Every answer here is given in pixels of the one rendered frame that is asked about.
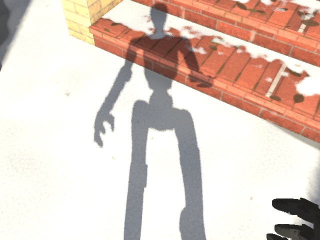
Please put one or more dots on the robot right hand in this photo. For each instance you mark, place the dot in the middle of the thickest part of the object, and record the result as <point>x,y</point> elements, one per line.
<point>305,210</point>

